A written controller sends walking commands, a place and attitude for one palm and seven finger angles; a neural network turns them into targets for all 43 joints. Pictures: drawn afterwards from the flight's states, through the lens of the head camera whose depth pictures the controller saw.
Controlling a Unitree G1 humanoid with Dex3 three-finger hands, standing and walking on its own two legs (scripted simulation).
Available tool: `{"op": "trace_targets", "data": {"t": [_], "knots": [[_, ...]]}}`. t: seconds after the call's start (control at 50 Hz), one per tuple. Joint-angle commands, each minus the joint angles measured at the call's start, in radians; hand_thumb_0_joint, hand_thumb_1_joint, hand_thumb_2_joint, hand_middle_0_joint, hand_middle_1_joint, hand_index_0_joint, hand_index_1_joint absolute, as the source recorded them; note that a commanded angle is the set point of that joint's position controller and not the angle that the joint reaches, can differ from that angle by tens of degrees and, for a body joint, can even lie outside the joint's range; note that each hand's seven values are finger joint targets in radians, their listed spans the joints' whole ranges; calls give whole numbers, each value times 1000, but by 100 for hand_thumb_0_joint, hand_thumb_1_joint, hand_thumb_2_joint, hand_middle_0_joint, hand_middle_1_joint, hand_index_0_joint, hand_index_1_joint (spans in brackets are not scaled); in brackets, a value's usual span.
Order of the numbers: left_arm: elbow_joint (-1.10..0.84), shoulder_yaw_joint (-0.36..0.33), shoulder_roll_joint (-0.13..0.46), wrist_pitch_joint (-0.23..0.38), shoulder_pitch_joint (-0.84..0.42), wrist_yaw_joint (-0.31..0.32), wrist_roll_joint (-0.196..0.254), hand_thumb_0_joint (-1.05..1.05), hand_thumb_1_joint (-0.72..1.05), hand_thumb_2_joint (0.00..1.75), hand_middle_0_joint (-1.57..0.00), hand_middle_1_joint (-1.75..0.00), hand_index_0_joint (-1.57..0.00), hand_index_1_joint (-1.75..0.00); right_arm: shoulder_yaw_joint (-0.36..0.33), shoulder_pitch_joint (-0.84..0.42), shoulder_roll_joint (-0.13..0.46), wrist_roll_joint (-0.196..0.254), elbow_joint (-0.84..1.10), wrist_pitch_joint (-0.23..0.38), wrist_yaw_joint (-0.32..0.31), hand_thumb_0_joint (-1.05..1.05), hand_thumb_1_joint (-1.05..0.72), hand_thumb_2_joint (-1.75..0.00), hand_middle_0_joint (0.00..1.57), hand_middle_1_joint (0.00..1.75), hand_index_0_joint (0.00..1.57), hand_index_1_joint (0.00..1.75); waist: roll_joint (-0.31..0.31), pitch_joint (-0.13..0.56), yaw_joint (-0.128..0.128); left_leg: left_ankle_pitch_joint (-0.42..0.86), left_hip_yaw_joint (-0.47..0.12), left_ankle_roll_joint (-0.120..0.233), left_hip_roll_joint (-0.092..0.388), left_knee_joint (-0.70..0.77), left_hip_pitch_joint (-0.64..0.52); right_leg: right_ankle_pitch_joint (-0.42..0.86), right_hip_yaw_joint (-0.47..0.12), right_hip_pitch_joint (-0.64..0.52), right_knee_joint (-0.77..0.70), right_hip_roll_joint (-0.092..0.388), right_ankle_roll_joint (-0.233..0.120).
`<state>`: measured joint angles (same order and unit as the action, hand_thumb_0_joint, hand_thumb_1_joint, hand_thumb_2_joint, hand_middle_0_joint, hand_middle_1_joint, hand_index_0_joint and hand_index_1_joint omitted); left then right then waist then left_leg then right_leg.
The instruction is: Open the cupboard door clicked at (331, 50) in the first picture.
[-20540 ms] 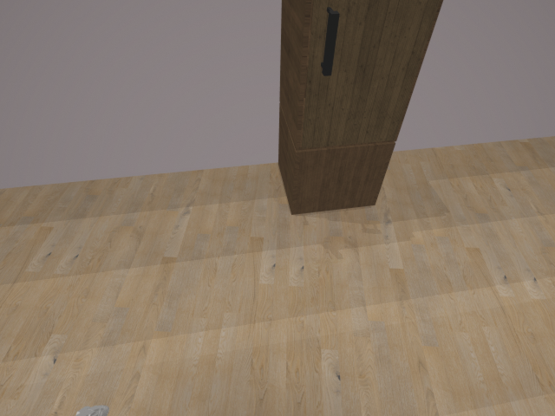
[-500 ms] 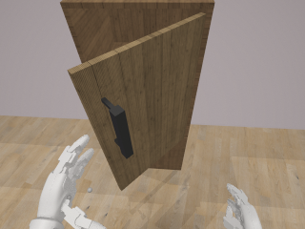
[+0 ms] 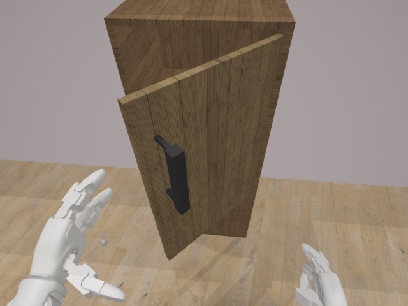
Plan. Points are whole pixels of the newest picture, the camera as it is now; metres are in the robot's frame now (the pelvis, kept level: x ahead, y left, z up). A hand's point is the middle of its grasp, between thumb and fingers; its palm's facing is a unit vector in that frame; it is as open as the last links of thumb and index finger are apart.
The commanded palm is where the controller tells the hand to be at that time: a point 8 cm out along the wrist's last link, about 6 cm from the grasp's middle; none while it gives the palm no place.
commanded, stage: draw the hand back to the body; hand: left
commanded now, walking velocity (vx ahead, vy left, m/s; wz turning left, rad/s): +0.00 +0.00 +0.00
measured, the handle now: (172, 176) +0.34 +0.10 +0.10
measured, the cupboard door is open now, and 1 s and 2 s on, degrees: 47 47 47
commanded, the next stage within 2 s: step back with the hand held close in 1.14 s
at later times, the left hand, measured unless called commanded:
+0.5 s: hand (58, 214) +0.20 +0.24 +0.16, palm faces +0.35 -0.85 -0.38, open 12.3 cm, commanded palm +0.16 +0.28 +0.18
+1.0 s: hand (38, 201) +0.21 +0.26 +0.18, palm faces +0.44 -0.81 -0.38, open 7.6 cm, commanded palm +0.16 +0.30 +0.20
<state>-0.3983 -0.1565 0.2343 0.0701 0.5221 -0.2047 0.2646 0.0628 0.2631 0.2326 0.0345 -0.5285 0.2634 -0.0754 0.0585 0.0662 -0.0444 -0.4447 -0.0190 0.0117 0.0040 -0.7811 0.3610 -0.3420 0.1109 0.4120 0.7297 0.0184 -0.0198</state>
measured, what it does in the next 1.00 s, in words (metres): stands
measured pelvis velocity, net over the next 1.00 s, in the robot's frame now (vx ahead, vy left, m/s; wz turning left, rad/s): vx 0.01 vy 0.00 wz -0.03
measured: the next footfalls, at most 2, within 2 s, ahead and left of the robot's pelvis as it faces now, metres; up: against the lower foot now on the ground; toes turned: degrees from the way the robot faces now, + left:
none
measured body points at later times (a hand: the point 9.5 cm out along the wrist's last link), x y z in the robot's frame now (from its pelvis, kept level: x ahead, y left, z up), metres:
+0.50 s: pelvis +0.01 +0.01 +0.03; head +0.00 +0.00 +0.48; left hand +0.18 +0.28 +0.18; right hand +0.19 -0.20 -0.05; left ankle -0.02 +0.11 -0.71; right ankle +0.03 -0.11 -0.71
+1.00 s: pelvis +0.01 +0.00 +0.03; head -0.01 -0.01 +0.48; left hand +0.18 +0.30 +0.21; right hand +0.19 -0.22 -0.05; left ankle -0.02 +0.11 -0.71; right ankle +0.03 -0.11 -0.71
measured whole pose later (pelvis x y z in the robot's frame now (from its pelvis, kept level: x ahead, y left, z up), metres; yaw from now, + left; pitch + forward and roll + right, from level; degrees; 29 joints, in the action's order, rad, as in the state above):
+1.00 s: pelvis +0.01 +0.00 +0.03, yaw -2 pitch -6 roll -1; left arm -0.36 -0.33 0.32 0.10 0.44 0.11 0.04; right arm 0.02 0.19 0.22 -0.02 -0.66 0.13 -0.07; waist 0.06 -0.04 -0.07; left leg -0.27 0.02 0.02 0.00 -0.38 0.01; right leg -0.18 0.07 0.09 0.37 0.00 -0.01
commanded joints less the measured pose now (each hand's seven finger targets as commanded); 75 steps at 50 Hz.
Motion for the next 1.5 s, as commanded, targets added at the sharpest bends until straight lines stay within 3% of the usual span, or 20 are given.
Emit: {"op": "trace_targets", "data": {"t": [0.0, 0.04, 0.06, 0.08, 0.1, 0.26, 0.58, 0.74, 0.8, 0.86, 1.0, 1.04, 1.14, 1.22, 1.24, 1.26, 1.28, 1.32, 1.38, 1.48], "knots": [[-237, -93, 119, 52, -105, -10, 21, 0, -40, 34, -15, -30, -15, -30, -35, -123, 99, 9, 158, 76, -9, 0, -90, -90, 20, 30, 20, 30, -7, 47, -4, 199, -36, -5, -16, 178, 35, 113, -44, -126, -146, -16, 1], [-231, -115, 139, 40, -98, -14, 22, 0, -32, 37, -16, -30, -16, -30, -35, -129, 100, 8, 150, 83, -9, 0, -90, -90, 20, 30, 20, 30, -5, 59, -11, 224, -37, -7, -15, 187, 21, 143, -39, -148, -147, -19, -1], [-337, -142, 283, 61, -125, 139, -139, 0, -29, 39, -16, -30, -16, -30, -44, -129, 90, -19, 147, 66, -25, 0, -90, -90, 20, 30, 20, 30, -2, 43, -34, 219, -20, 2, -2, 237, 26, 138, -82, -217, -193, -4, -8], [-274, -110, 186, 48, -32, 203, -155, 0, -26, 40, -16, -30, -16, -30, -38, -120, 70, -29, 138, 57, -28, 0, -90, -90, 20, 30, 20, 30, -5, -11, -19, 209, -18, -7, -4, 261, 26, 121, -71, -213, -213, 0, -10], [-268, -68, 146, 45, -15, 238, -178, 0, -22, 42, -16, -30, -16, -30, -34, -123, 70, -30, 128, 44, -23, 0, -90, -90, 20, 30, 20, 30, 0, -32, -16, 230, -17, -6, 0, 275, 10, 137, -64, -220, -223, 2, -9], [-259, -102, 183, 76, -59, 326, -240, 0, 6, 54, -17, -30, -17, -30, -45, -166, 82, -42, 89, -1, -18, 0, -90, -90, 20, 30, 20, 30, 9, -39, -15, 296, -14, -5, 16, 386, -121, 171, -59, -309, -305, 0, -9], [-206, -245, 249, 89, -102, 339, -236, 0, 62, 78, -19, -30, -19, -30, -68, -187, 84, -46, 43, -57, -1, 0, -90, -90, 20, 30, 20, 30, 2, -27, -30, 503, 3, -16, 21, 442, -220, 335, -70, -412, -366, -8, -7], [-179, -315, 293, 95, -170, 339, -223, 0, 90, 90, -20, -30, -20, -30, -76, -199, 88, -46, 29, -74, -2, 0, -90, -90, 20, 30, 20, 30, 23, -29, -33, 496, 14, -9, 17, 449, -241, 348, -78, -418, -391, -6, -7], [-164, -276, 255, 93, -165, 332, -221, 0, 90, 90, -20, -30, -20, -30, -79, -200, 89, -43, 33, -80, 3, 0, -90, -90, 20, 30, 20, 30, -4, -39, -28, 463, 17, -4, 20, 458, -245, 316, -74, -404, -397, -8, -2], [-174, -272, 260, 96, -178, 332, -223, 0, 90, 90, -20, -30, -20, -30, -79, -207, 91, -43, 34, -79, 5, 0, -90, -90, 20, 30, 20, 30, 20, -44, -28, 438, 12, -5, 17, 466, -241, 292, -75, -404, -401, -6, -3], [-166, -302, 286, 104, -173, 337, -221, 0, 90, 90, -20, -30, -20, -30, -79, -211, 84, -45, 29, -75, -2, 0, -90, -90, 20, 30, 20, 30, -13, -47, -33, 394, 16, 2, 12, 465, -235, 269, -86, -403, -417, -6, -2], [-177, -295, 284, 106, -189, 337, -226, 0, 90, 90, -20, -30, -20, -30, -79, -215, 84, -44, 25, -72, -3, 0, -90, -90, 20, 30, 20, 30, 47, -49, -31, 381, 17, 0, 11, 468, -241, 250, -89, -398, -424, -5, -5], [-149, -296, 280, 107, -171, 337, -224, 0, 90, 90, -20, -30, -20, -30, -80, -213, 83, -47, 21, -64, -4, 0, -90, -90, 20, 30, 20, 30, -7, -61, -33, 377, 16, 4, 11, 469, -239, 248, -86, -395, -430, -6, -3], [-168, -293, 277, 114, -181, 335, -223, 0, 90, 90, -20, -30, -20, -30, -82, -214, 82, -45, 20, -62, -1, 0, -90, -90, 20, 30, 20, 30, 12, -45, -31, 366, 18, 4, 10, 472, -242, 238, -88, -399, -430, -6, -1], [-243, -295, 303, 121, -272, 339, -225, 0, 90, 90, -20, -30, -20, -30, -77, -227, 86, -44, 24, -57, -3, 0, -90, -90, 20, 30, 20, 30, 54, -27, -28, 363, 12, 3, 6, 469, -252, 235, -93, -405, -432, -4, -2], [-248, -408, 398, 154, -300, 345, -226, 0, 90, 90, -20, -30, -20, -30, -74, -197, 102, -30, 62, -79, -6, 0, -90, -90, 20, 30, 20, 30, -4, -143, 23, 282, -2, 18, 25, 437, -161, 256, -176, -262, -480, 38, 0], [-152, -361, 326, 150, -180, 333, -228, 0, 90, 90, -20, -30, -20, -30, -78, -189, 88, -38, 46, -100, -5, 0, -90, -90, 20, 30, 20, 30, -75, -123, 23, 265, -10, 21, 21, 415, -169, 232, -172, -249, -493, 60, 0], [-171, -332, 299, 154, -115, 325, -230, 0, 90, 90, -20, -30, -20, -30, -86, -192, 100, -40, 61, -121, 1, 0, -90, -90, 20, 30, 20, 30, -89, -68, 27, 282, 0, 20, 19, 386, -177, 228, -172, -237, -491, 76, -2], [-200, -343, 305, 166, -50, 330, -229, 0, 90, 90, -20, -30, -20, -30, -94, -189, 107, -40, 75, -137, -4, 0, -90, -90, 20, 30, 20, 30, -10, 19, 27, 356, -4, 14, 33, 391, -165, 345, -155, -282, -419, 79, -3], [-254, -381, 339, 166, 5, 343, -225, 0, 90, 90, -20, -30, -20, -30, -110, -184, 109, -30, 106, -167, -11, 0, -90, -90, 20, 30, 20, 30, -58, 98, 28, 469, -18, 6, 53, 370, -119, 485, -139, -335, -327, 76, 2]]}}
